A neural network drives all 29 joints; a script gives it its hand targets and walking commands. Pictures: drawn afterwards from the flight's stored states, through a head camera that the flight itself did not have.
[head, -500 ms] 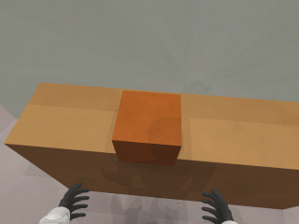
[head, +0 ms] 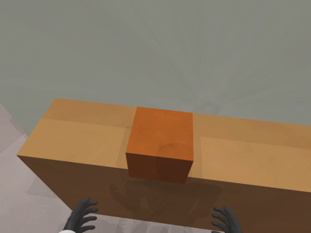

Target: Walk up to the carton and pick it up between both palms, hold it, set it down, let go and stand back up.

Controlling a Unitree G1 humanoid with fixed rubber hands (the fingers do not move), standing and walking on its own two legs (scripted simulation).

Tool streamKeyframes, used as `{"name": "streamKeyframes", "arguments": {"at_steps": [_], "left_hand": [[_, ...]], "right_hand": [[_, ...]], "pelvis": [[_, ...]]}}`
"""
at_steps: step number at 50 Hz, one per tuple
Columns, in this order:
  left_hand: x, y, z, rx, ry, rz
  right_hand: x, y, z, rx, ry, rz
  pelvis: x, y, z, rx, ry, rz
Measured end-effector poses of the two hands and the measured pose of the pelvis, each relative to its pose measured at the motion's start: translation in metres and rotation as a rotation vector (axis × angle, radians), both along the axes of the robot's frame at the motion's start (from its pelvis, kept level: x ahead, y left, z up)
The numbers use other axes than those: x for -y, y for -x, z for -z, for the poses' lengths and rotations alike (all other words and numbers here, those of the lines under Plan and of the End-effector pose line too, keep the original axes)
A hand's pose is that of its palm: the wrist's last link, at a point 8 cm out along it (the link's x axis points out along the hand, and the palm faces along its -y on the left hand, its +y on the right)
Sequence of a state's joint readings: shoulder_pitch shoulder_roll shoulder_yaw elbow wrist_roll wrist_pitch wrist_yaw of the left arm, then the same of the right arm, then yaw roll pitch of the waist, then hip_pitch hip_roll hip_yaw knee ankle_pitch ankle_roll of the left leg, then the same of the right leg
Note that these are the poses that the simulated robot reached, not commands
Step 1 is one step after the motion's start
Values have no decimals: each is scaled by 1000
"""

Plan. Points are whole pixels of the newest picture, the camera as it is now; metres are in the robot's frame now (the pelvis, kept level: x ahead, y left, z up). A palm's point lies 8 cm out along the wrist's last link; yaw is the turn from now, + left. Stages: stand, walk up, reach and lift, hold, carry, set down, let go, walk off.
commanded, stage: reach and lift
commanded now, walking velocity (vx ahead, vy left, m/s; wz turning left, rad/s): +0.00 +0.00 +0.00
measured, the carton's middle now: (160, 145) +0.39 +0.01 -0.04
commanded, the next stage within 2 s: none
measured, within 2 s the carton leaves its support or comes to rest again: neither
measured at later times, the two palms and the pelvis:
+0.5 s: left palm (75, 220) +0.17 +0.21 -0.05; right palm (236, 230) +0.16 -0.18 -0.05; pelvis +0.02 +0.01 +0.00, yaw +0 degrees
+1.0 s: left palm (78, 200) +0.21 +0.21 -0.03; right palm (236, 207) +0.21 -0.18 -0.02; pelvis +0.03 +0.01 +0.00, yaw +0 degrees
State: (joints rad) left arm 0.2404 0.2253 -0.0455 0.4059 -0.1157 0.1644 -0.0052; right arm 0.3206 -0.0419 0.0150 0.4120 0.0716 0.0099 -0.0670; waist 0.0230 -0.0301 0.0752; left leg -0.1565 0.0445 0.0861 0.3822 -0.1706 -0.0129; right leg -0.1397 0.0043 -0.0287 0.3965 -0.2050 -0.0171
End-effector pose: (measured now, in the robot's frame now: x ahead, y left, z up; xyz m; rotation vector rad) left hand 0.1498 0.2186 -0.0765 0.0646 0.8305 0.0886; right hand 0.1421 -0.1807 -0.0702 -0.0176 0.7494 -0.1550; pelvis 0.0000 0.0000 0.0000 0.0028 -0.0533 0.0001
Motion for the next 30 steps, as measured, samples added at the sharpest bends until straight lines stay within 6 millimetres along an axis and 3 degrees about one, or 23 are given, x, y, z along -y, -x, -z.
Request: {"name": "streamKeyframes", "arguments": {"at_steps": [30], "left_hand": [[7,-25,-28,310,10,40]], "right_hand": [[-1,-29,-29,250,13,8]], "pelvis": [[-9,-24,-1,13,7,6]]}}
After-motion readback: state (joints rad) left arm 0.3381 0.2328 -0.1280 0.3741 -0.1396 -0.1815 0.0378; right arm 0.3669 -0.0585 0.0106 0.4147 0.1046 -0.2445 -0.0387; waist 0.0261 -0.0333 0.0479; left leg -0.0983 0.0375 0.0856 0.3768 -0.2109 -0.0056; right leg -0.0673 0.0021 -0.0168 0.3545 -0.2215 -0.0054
